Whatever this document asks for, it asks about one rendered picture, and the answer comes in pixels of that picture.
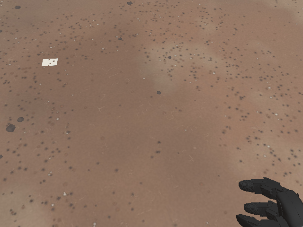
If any right robot hand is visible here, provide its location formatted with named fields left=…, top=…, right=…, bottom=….
left=236, top=177, right=303, bottom=227

